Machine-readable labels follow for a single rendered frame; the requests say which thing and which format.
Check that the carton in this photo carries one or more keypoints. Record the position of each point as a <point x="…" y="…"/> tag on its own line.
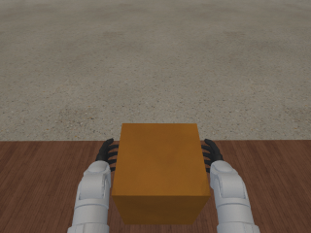
<point x="160" y="176"/>

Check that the robot right hand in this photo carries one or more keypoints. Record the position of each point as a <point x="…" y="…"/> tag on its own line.
<point x="214" y="155"/>

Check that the robot left hand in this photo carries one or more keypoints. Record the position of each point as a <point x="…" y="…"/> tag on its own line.
<point x="104" y="153"/>

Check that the robot right forearm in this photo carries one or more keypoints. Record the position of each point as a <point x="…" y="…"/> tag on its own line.
<point x="231" y="200"/>

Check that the robot left forearm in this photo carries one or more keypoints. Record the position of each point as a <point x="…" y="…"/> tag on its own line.
<point x="92" y="200"/>

